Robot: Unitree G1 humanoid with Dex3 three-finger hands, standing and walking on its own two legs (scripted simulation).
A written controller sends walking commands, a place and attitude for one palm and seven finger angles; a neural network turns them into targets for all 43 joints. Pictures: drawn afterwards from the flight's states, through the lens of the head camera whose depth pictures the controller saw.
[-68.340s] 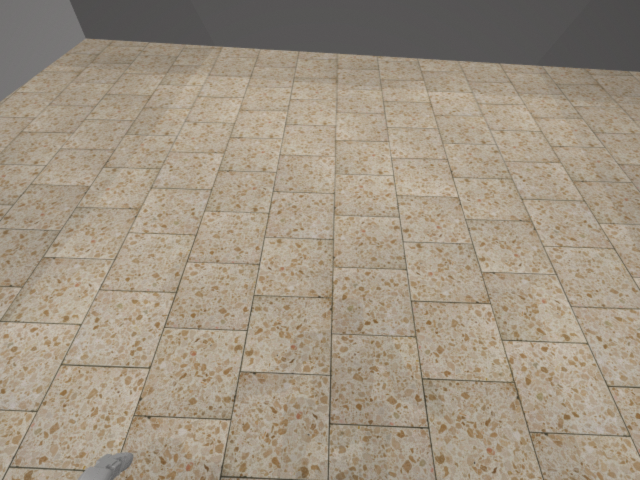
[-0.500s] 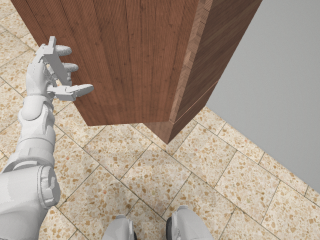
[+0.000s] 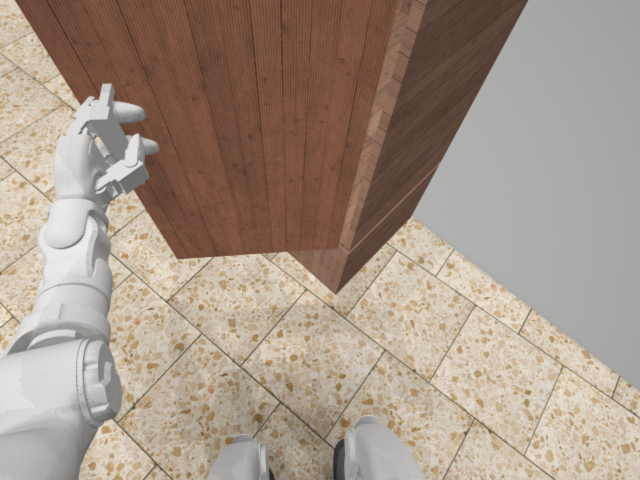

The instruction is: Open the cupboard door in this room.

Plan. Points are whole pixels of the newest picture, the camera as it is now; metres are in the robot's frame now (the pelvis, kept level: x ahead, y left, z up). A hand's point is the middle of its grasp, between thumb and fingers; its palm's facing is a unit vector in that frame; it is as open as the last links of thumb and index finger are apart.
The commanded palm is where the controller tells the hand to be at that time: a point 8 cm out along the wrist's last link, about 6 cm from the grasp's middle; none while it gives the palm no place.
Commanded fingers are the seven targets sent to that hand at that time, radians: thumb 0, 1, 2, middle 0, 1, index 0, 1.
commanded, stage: pull the door open along its arc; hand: left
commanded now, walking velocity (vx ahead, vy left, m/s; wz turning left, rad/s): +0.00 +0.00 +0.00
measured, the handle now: (122, 137) +0.53 +0.22 +0.06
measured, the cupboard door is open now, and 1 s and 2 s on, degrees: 49 89 92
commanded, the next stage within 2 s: open thumb and fingers to let go in 1.08 s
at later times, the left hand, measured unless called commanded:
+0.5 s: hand (155, 244) +0.38 +0.16 +0.06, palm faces +0.04 -1.00 +0.04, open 5.8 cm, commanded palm +0.32 +0.23 +0.06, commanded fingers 0.00 0.90 0.90 -0.40 -1.35 -0.40 -1.35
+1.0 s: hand (238, 314) +0.29 +0.07 +0.07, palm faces +0.44 -0.90 -0.01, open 5.9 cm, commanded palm +0.22 +0.11 +0.06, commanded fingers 0.00 0.90 0.90 -0.40 -1.35 -0.40 -1.35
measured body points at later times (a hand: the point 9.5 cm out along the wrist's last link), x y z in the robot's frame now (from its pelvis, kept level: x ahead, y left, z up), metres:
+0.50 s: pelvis +0.01 +0.00 +0.02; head +0.09 +0.00 +0.46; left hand +0.37 +0.22 +0.06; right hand +0.10 -0.25 -0.09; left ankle -0.02 +0.10 -0.67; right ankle +0.03 -0.12 -0.67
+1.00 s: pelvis +0.01 -0.04 +0.02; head +0.06 -0.05 +0.47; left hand +0.26 +0.12 +0.07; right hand +0.19 -0.24 -0.09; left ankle -0.02 +0.09 -0.67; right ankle +0.03 -0.12 -0.67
